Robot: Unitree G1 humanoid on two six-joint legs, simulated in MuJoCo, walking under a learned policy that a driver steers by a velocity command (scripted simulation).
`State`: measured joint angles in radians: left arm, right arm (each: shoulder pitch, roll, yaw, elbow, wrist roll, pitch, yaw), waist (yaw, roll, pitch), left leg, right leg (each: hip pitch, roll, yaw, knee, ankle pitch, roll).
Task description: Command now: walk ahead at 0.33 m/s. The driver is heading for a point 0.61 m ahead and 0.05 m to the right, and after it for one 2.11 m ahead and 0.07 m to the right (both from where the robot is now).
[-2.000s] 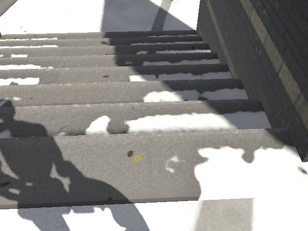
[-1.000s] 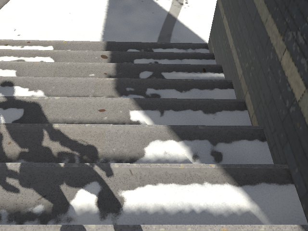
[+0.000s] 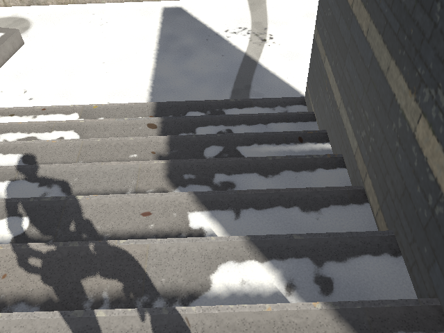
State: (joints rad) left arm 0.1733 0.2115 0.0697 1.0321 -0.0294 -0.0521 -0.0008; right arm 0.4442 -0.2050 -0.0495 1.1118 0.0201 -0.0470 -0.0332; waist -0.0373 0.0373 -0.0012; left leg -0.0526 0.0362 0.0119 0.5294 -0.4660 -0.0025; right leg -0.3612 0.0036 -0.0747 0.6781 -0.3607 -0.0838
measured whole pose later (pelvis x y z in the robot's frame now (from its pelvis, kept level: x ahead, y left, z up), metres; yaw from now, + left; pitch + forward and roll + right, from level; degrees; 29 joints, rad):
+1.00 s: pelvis +0.43 +0.03 -0.10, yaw -3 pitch +1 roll +4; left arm 0.01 0.20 0.04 0.80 -0.02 -0.07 -0.09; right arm 0.49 -0.20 -0.05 1.03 0.01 -0.08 -0.05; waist -0.10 -0.06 -0.02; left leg -0.20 0.00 0.16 1.14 -0.70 0.02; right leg -0.40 -0.02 -0.01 0.37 0.37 -0.12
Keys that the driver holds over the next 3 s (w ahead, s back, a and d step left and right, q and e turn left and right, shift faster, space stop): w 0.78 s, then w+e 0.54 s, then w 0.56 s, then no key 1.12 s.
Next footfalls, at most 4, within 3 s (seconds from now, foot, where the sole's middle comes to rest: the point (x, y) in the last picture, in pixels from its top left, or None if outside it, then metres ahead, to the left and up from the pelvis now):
0.52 left None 0.28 0.15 -0.76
1.00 right None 0.57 -0.05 -0.91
1.52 left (193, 277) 0.88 0.15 -1.06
2.04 right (259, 244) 1.02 -0.13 -1.06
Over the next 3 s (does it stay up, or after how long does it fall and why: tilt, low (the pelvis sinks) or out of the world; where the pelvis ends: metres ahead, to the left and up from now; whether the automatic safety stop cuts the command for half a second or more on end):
stays up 1.09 0.03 -0.42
